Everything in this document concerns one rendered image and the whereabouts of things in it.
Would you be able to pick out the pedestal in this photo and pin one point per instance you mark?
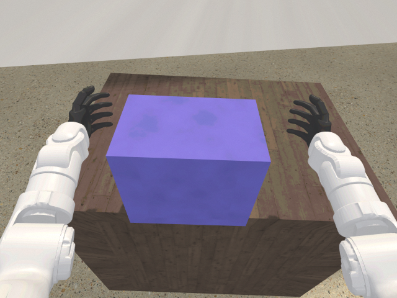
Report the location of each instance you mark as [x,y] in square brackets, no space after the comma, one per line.
[290,243]

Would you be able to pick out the robot left forearm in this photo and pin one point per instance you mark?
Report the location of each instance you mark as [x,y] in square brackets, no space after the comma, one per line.
[48,198]

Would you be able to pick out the robot right forearm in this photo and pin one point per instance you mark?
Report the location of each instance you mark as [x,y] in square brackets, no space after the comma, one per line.
[357,208]

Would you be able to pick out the right robot upper arm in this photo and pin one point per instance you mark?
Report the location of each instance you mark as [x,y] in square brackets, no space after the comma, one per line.
[369,265]

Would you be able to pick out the carton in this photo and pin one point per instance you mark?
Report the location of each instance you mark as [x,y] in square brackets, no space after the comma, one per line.
[189,160]

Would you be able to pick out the left robot upper arm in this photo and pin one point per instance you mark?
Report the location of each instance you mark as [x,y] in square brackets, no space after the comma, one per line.
[34,257]

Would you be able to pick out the left robot hand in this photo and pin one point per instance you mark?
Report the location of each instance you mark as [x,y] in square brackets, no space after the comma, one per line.
[82,109]

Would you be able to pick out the right robot hand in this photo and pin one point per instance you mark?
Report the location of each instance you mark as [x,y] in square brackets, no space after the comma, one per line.
[318,119]

